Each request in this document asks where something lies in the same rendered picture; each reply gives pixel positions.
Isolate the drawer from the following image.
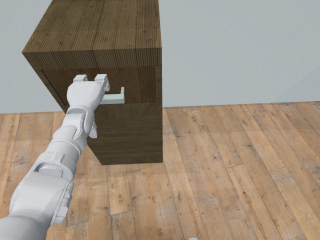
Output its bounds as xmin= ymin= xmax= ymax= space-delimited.
xmin=43 ymin=65 xmax=156 ymax=106

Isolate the robot left hand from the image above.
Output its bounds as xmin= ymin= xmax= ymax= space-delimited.
xmin=67 ymin=74 xmax=110 ymax=138

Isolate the robot left forearm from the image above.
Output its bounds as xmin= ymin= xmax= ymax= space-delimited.
xmin=9 ymin=105 xmax=95 ymax=214

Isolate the handle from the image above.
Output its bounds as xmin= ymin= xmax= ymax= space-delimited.
xmin=100 ymin=87 xmax=125 ymax=105

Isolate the left robot upper arm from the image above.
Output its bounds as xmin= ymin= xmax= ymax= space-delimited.
xmin=0 ymin=171 xmax=74 ymax=240

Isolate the cabinet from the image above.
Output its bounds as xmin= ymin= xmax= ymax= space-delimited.
xmin=21 ymin=0 xmax=163 ymax=165

